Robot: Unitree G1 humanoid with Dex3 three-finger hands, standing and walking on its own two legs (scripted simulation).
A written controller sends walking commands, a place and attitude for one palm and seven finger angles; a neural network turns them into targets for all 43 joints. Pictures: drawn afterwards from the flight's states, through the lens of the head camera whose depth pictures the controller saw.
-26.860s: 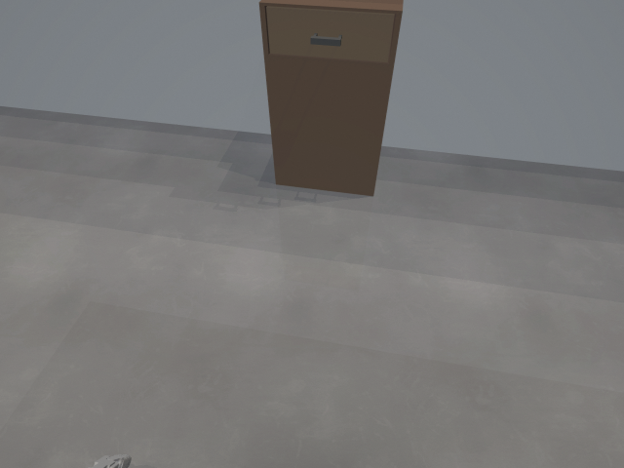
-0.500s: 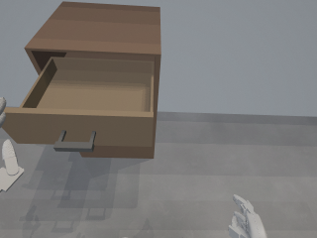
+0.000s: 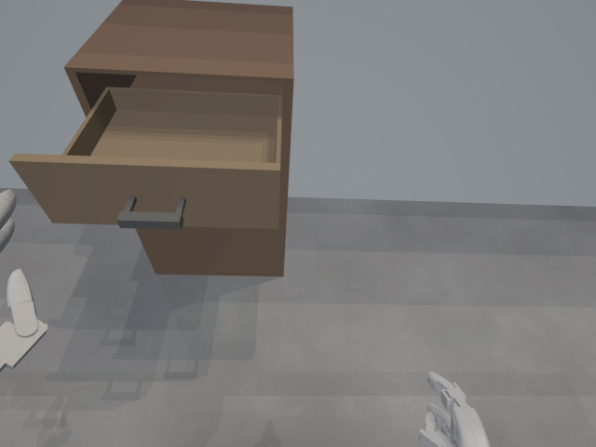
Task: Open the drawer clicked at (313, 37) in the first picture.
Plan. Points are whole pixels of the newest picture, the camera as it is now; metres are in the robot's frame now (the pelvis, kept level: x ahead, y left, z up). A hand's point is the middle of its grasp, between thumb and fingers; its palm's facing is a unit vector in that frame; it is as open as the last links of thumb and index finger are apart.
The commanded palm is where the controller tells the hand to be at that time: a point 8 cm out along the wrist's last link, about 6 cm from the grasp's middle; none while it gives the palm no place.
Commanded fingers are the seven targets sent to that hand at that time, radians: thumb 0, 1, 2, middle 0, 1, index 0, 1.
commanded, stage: stop stepping back and stand still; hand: left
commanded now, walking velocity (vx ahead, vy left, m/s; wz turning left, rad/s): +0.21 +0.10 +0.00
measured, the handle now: (154, 211) +0.49 +0.29 -0.02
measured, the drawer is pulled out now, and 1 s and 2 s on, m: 0.30 0.30 0.30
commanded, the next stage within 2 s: let the arm hang, fingers relaxed in 0.48 s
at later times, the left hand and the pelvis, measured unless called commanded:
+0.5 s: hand (12, 376) +0.14 +0.24 +0.17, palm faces +0.39 -0.83 -0.40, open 7.4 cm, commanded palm +0.09 +0.29 +0.19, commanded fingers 0.00 0.90 0.90 -0.20 -0.30 -0.20 -0.30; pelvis -0.04 +0.00 +0.01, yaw +1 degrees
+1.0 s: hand out of the picture -0.05 +0.20 -0.16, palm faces +0.04 -0.98 -0.21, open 7.0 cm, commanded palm none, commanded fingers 0.00 0.90 0.90 -0.20 -0.30 -0.20 -0.30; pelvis -0.05 +0.01 +0.01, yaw +1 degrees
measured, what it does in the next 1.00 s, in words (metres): steps on the spot: left foot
